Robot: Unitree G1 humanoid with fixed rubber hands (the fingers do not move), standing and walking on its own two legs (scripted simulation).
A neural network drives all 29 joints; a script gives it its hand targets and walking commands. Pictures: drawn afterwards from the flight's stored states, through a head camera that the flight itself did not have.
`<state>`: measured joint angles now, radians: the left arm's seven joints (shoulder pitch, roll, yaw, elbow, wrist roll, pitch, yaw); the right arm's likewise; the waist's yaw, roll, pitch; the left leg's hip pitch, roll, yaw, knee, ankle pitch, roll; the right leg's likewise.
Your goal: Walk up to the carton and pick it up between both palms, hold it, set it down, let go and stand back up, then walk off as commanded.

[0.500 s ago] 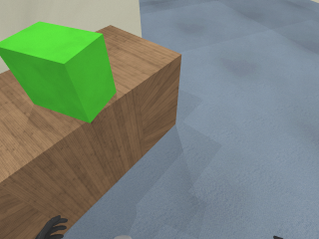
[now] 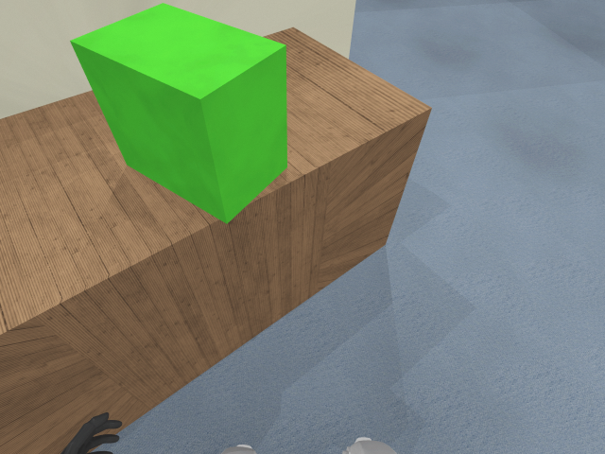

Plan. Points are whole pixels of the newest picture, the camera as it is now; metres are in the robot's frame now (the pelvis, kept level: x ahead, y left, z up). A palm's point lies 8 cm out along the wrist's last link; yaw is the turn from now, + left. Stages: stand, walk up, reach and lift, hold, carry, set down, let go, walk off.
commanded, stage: walk up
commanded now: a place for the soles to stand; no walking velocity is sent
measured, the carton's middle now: (195, 113) +0.71 +0.23 +0.04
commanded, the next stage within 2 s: none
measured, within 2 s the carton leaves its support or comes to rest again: neither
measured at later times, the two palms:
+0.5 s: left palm out of the picture +0.09 +0.31 -0.11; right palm (564, 446) +0.16 -0.31 -0.05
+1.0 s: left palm out of the picture +0.05 +0.26 -0.09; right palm (570, 370) +0.26 -0.36 -0.05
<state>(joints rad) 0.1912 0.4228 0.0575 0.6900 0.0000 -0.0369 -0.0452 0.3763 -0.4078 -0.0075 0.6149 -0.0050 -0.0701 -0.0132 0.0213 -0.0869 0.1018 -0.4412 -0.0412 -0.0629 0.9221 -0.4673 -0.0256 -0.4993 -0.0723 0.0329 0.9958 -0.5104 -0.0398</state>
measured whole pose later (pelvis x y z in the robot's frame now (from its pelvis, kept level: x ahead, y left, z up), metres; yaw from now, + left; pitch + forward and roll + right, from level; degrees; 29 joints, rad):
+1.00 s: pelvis +0.09 -0.07 +0.00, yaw +13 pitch -3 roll +1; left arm 0.38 0.46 0.08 0.70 0.00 -0.03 -0.06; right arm 0.39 -0.46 -0.02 0.62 0.00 -0.06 -0.03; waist 0.07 -0.07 0.12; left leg -0.55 0.03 -0.09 1.15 -0.42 0.01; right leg -0.39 -0.06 -0.10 0.97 -0.53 -0.03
